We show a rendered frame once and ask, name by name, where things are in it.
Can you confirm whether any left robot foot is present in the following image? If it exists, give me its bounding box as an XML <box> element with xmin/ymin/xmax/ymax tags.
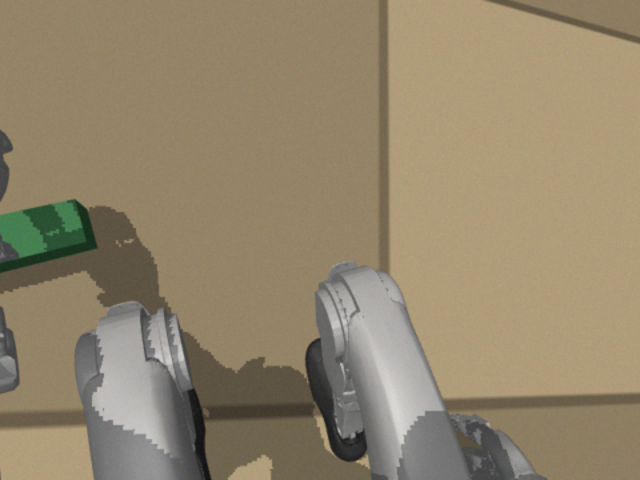
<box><xmin>188</xmin><ymin>387</ymin><xmax>211</xmax><ymax>480</ymax></box>

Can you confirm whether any right robot hand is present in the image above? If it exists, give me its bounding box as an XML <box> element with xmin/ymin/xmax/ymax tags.
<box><xmin>449</xmin><ymin>414</ymin><xmax>537</xmax><ymax>480</ymax></box>

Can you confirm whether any left robot hand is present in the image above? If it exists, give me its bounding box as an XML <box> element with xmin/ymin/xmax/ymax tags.
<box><xmin>0</xmin><ymin>130</ymin><xmax>19</xmax><ymax>262</ymax></box>

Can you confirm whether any carton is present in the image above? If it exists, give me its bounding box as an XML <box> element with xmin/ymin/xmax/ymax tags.
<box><xmin>0</xmin><ymin>199</ymin><xmax>98</xmax><ymax>273</ymax></box>

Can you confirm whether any left robot arm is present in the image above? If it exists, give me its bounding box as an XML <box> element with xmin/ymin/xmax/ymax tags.
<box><xmin>0</xmin><ymin>248</ymin><xmax>20</xmax><ymax>480</ymax></box>

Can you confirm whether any right robot foot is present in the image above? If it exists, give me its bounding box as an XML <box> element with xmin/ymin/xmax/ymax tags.
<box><xmin>305</xmin><ymin>338</ymin><xmax>367</xmax><ymax>462</ymax></box>

